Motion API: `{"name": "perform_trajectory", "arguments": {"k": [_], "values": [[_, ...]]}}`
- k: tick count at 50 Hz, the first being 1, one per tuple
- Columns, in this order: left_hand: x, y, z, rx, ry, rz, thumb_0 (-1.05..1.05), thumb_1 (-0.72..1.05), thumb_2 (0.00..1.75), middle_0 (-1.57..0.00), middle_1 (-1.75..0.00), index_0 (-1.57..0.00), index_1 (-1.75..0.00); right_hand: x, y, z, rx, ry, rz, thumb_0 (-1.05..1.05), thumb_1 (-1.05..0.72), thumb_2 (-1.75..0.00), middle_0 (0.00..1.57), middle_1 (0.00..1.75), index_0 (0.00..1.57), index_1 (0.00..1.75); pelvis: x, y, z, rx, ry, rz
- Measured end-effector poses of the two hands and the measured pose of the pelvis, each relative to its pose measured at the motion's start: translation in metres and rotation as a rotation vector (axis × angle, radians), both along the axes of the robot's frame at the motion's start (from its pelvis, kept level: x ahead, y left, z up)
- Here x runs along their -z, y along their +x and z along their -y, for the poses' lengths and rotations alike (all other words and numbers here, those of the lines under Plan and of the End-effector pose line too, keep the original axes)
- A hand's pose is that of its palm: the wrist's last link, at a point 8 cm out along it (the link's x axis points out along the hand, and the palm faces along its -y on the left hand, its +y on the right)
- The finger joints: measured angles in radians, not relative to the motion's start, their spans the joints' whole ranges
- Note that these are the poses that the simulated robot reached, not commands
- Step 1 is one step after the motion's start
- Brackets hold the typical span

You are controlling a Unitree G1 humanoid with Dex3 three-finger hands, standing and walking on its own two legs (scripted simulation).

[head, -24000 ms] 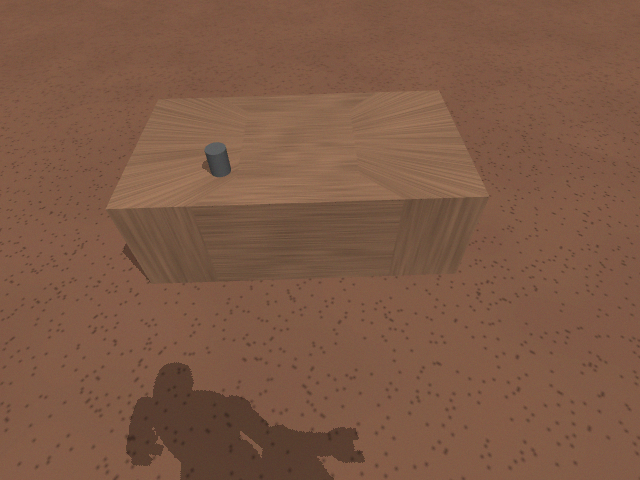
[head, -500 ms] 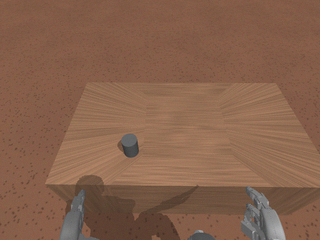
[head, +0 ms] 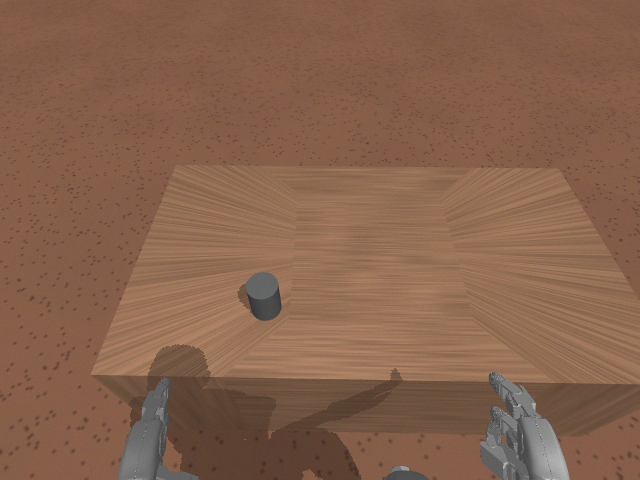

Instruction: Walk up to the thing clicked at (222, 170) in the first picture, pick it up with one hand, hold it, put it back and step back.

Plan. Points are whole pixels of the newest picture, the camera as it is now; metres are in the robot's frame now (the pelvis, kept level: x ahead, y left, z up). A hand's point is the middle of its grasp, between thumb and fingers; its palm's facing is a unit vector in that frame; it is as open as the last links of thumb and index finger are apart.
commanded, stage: home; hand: left
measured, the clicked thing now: (264, 296) +0.52 +0.15 -0.26
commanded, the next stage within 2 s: stand in 0.84 s
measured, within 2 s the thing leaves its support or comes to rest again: neither
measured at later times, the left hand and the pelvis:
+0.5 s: hand (197, 458) +0.17 +0.18 -0.06, palm faces +0.12 -0.96 -0.24, open 17.3 cm; pelvis +0.00 -0.01 +0.00, yaw +1 degrees
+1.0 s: hand (197, 468) +0.16 +0.17 -0.06, palm faces +0.13 -0.95 -0.27, open 17.5 cm; pelvis -0.01 -0.01 +0.00, yaw +1 degrees
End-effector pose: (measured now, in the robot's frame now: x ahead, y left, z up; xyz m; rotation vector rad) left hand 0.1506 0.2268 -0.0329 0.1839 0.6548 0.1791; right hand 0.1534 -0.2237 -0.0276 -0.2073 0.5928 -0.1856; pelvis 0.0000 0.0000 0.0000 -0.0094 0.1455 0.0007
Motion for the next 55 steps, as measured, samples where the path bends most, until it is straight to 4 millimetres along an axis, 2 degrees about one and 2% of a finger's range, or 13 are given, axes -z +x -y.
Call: {"name": "perform_trajectory", "arguments": {"k": [9, 18, 27, 35, 49, 55], "values": [[-0.001, 0.006, 0.000, 0.002, -0.005, -0.005, -0.01, -0.46, 0.10, -0.06, -0.06, -0.06, -0.07, 0.001, 0.008, -0.001, -0.012, 0.010, -0.004, 0.02, -0.90, -0.90, 0.20, 0.30, 0.20, 0.30, 0.000, 0.007, 0.001, -0.003, -0.001, -0.006], [-0.001, 0.003, 0.003, -0.001, -0.008, -0.010, -0.01, -0.47, 0.09, -0.06, -0.06, -0.06, -0.07, 0.001, 0.008, 0.003, -0.015, 0.012, -0.003, 0.02, -0.90, -0.90, 0.20, 0.30, 0.20, 0.30, 0.000, 0.005, 0.004, -0.006, 0.002, -0.004], [-0.001, -0.007, 0.005, -0.018, 0.016, -0.026, -0.01, -0.51, 0.07, -0.05, -0.06, -0.05, -0.06, 0.027, 0.000, 0.019, 0.013, -0.035, -0.099, 0.02, -0.90, -0.90, 0.20, 0.30, 0.20, 0.30, 0.002, 0.003, 0.008, -0.019, -0.013, 0.002], [-0.003, -0.009, 0.006, -0.022, 0.045, -0.049, -0.01, -0.54, 0.05, -0.05, -0.05, -0.05, -0.06, 0.037, -0.006, 0.024, 0.041, -0.043, -0.106, 0.02, -0.90, -0.90, 0.20, 0.30, 0.20, 0.30, 0.003, 0.000, 0.009, -0.020, -0.017, 0.009], [-0.004, -0.015, 0.009, -0.037, 0.043, -0.051, -0.01, -0.56, 0.04, -0.05, -0.05, -0.05, -0.05, 0.033, -0.005, 0.019, 0.025, -0.048, -0.056, 0.02, -0.90, -0.90, 0.20, 0.30, 0.20, 0.30, 0.001, -0.007, 0.011, -0.020, -0.017, 0.027], [-0.002, -0.017, 0.005, -0.021, 0.057, -0.045, -0.01, -0.43, 0.18, -0.12, -0.15, -0.12, -0.16, 0.034, -0.003, 0.017, -0.015, -0.069, -0.064, 0.02, -0.90, -0.90, 0.20, 0.30, 0.20, 0.30, 0.000, -0.010, 0.010, -0.024, -0.017, 0.041]]}}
